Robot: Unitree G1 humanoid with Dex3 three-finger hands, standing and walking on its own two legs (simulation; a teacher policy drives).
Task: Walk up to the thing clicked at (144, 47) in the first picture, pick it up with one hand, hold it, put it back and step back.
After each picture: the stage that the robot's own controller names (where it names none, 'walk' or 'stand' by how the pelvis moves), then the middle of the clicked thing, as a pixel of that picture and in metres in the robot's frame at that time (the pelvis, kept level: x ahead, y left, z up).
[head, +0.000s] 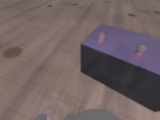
stand; (139, 51) +0.74 -0.48 -0.06
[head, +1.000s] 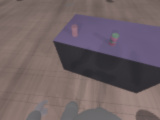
walk; (113, 39) +0.76 -0.17 -0.03
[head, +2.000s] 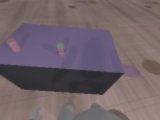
stand; (60, 50) +0.57 +0.27 -0.01
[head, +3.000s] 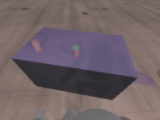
walk; (76, 51) +0.61 +0.17 -0.02
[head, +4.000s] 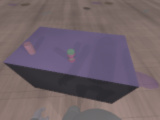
walk; (71, 55) +0.53 +0.22 -0.03
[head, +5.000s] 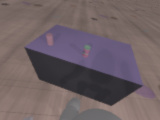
walk; (86, 51) +0.65 +0.12 -0.02
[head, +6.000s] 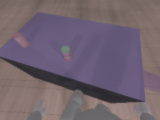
walk; (66, 53) +0.45 +0.24 -0.01
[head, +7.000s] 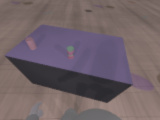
stand; (70, 52) +0.58 +0.21 -0.04
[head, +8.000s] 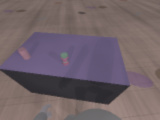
stand; (65, 59) +0.53 +0.25 -0.05
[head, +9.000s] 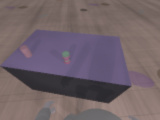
stand; (66, 57) +0.53 +0.24 -0.06
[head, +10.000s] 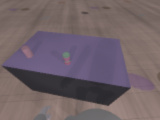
stand; (66, 58) +0.53 +0.23 -0.06
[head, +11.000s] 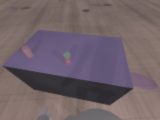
stand; (67, 58) +0.52 +0.23 -0.05
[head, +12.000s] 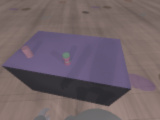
rise first; (66, 59) +0.53 +0.24 -0.06
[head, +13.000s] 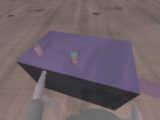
rise first; (74, 58) +0.54 +0.20 -0.05
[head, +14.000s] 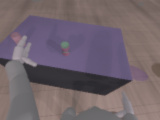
go down; (65, 49) +0.57 +0.18 -0.02
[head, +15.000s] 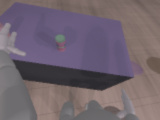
go down; (60, 43) +0.55 +0.19 +0.02
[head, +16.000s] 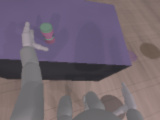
close in; (48, 34) +0.57 +0.21 +0.05
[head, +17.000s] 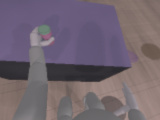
close; (47, 36) +0.56 +0.21 +0.05
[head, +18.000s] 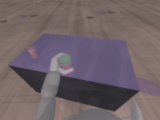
lift; (66, 65) +0.32 +0.16 +0.16
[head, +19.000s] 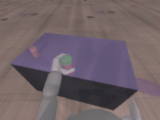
hold; (68, 65) +0.32 +0.15 +0.14
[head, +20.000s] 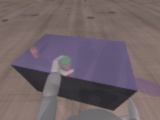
hold; (67, 67) +0.32 +0.16 +0.13
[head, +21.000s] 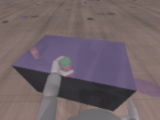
hold; (67, 67) +0.32 +0.16 +0.13
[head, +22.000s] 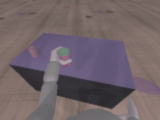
crouch; (65, 57) +0.38 +0.18 +0.15
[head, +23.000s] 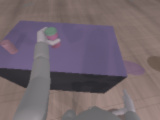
lower; (53, 38) +0.51 +0.20 +0.16
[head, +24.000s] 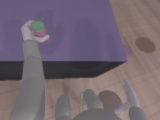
lower; (41, 33) +0.56 +0.20 +0.06
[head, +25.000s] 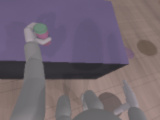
lower; (43, 35) +0.55 +0.21 +0.05
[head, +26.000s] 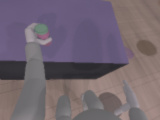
lower; (43, 35) +0.55 +0.20 +0.05
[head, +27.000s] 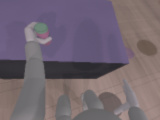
lower; (43, 35) +0.55 +0.20 +0.06
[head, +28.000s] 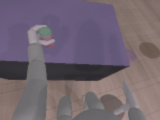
open; (47, 38) +0.54 +0.20 +0.05
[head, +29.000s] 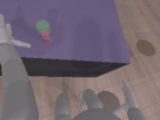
rise; (45, 32) +0.55 +0.20 +0.06
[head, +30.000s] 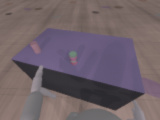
sink last; (73, 58) +0.51 +0.19 -0.01
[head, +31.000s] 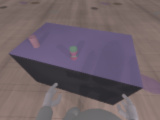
stand; (73, 53) +0.54 +0.19 +0.00
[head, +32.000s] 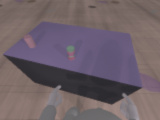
stand; (71, 53) +0.53 +0.19 +0.01
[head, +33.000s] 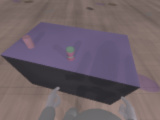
stand; (70, 53) +0.53 +0.18 +0.01
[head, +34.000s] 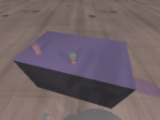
stand; (73, 59) +0.54 +0.19 -0.05
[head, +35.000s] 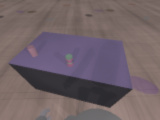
stand; (69, 60) +0.53 +0.22 -0.06
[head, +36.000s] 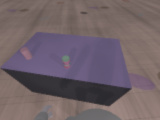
stand; (66, 62) +0.49 +0.23 -0.06
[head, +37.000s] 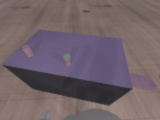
walk; (67, 60) +0.50 +0.23 -0.05
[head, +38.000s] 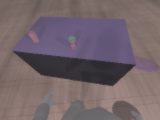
walk; (72, 42) +0.64 +0.22 -0.04
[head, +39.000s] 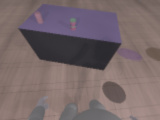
walk; (73, 24) +0.94 +0.22 -0.04
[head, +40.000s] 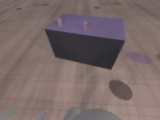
walk; (85, 26) +1.17 +0.19 -0.04
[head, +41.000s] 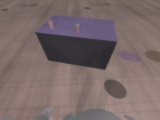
stand; (77, 28) +1.13 +0.21 -0.06
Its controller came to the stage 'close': yes
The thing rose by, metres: 0.20
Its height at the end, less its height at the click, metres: +0.00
